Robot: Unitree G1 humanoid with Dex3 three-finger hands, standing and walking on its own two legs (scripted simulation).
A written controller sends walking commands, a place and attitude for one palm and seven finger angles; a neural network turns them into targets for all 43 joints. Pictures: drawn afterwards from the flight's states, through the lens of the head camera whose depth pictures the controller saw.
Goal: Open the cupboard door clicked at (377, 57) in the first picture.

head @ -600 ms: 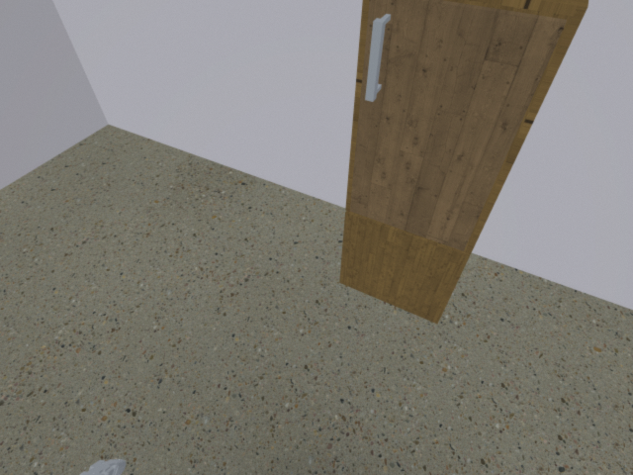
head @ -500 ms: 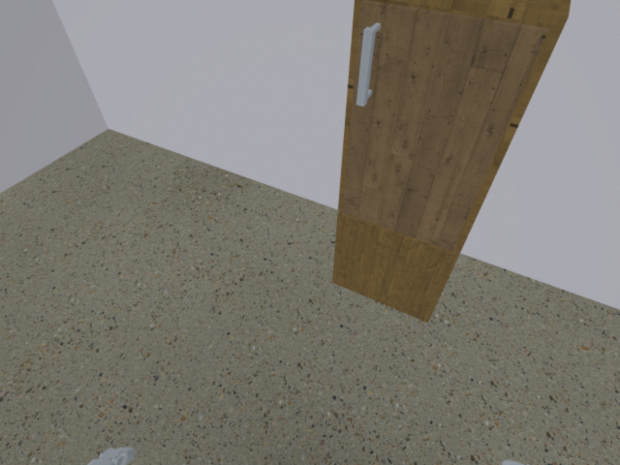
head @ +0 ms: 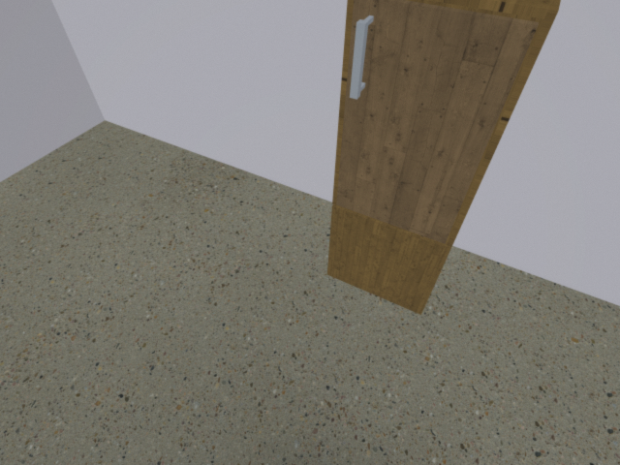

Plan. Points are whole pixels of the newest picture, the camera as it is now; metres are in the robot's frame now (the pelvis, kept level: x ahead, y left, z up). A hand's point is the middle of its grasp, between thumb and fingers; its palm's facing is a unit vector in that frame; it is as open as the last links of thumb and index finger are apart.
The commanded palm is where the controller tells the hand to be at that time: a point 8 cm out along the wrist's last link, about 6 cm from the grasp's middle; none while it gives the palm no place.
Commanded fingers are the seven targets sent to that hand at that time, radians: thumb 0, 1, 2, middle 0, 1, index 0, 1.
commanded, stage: stand and wait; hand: left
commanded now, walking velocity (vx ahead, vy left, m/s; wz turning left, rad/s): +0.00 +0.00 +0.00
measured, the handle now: (362, 58) +0.88 -0.06 +0.13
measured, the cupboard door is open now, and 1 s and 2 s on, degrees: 0 0 0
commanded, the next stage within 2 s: look at it before walking up in 0.28 s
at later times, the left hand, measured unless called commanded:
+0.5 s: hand out of the picture +0.08 +0.24 -0.15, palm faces -0.04 -0.94 -0.34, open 7.4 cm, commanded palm none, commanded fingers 0.00 0.90 0.90 -0.20 -0.30 -0.20 -0.30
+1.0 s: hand out of the picture +0.08 +0.25 -0.15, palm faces -0.03 -0.94 -0.34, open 7.4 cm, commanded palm none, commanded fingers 0.00 0.90 0.90 -0.20 -0.30 -0.20 -0.30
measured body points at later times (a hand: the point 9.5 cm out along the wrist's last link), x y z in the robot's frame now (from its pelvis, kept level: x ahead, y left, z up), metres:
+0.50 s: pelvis +0.00 +0.00 +0.00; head +0.00 +0.00 +0.45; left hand +0.08 +0.29 -0.13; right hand +0.07 -0.29 -0.14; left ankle +0.00 +0.13 -0.74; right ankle +0.00 -0.12 -0.74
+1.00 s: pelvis +0.01 +0.00 +0.00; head +0.01 +0.00 +0.45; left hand +0.08 +0.30 -0.13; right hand +0.09 -0.30 -0.13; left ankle +0.00 +0.13 -0.74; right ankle +0.00 -0.12 -0.74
